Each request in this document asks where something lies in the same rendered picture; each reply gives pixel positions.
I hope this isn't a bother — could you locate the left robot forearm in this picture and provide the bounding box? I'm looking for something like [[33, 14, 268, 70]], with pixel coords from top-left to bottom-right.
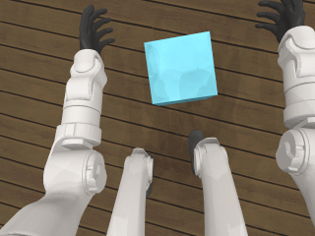
[[43, 49, 107, 190]]

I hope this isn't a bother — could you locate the left robot upper arm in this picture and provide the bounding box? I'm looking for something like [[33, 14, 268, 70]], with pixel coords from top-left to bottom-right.
[[0, 149, 107, 236]]

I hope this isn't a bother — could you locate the robot right shin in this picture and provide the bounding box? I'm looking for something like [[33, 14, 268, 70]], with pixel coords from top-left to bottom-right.
[[195, 137, 228, 159]]

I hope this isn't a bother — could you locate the right robot hand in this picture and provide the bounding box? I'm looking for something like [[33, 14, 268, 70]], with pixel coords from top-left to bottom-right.
[[255, 0, 306, 43]]

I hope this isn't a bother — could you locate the right robot upper arm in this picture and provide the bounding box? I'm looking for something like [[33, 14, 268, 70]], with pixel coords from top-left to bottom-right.
[[276, 127, 315, 227]]

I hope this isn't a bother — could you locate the right robot forearm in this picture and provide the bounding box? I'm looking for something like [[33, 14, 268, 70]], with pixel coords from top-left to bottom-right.
[[278, 26, 315, 129]]

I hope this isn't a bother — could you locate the carton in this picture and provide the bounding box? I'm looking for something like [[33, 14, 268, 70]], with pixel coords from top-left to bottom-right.
[[144, 31, 218, 106]]

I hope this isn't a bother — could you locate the left robot hand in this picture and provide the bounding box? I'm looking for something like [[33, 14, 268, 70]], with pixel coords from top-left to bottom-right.
[[79, 4, 115, 56]]

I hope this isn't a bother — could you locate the robot left thigh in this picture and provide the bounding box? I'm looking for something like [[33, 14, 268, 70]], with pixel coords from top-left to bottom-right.
[[106, 153, 154, 236]]

